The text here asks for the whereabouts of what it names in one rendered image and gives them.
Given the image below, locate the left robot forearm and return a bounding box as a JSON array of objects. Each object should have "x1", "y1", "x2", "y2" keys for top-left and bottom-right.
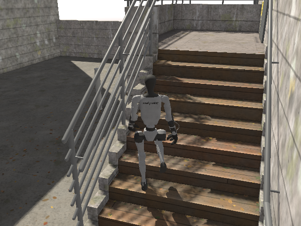
[{"x1": 128, "y1": 115, "x2": 135, "y2": 127}]

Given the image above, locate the left robot hand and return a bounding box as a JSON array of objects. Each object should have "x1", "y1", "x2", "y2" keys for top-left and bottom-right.
[{"x1": 128, "y1": 124, "x2": 139, "y2": 131}]

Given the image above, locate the right robot hand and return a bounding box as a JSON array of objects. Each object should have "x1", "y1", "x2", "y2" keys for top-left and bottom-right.
[{"x1": 167, "y1": 134, "x2": 178, "y2": 145}]

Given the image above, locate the robot right upper arm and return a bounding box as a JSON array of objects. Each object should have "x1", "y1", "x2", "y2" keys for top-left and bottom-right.
[{"x1": 160, "y1": 95, "x2": 172, "y2": 121}]

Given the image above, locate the right robot shin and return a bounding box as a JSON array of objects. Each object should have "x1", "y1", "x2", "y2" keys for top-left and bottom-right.
[{"x1": 156, "y1": 141, "x2": 164, "y2": 163}]

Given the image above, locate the robot left upper arm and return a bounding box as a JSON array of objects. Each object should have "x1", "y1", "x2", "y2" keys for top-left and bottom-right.
[{"x1": 131, "y1": 95, "x2": 141, "y2": 121}]

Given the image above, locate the right robot forearm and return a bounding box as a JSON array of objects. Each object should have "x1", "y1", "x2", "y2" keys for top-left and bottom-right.
[{"x1": 168, "y1": 114, "x2": 177, "y2": 135}]

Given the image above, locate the robot right thigh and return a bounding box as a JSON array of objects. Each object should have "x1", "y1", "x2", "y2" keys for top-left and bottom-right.
[{"x1": 154, "y1": 129, "x2": 166, "y2": 145}]

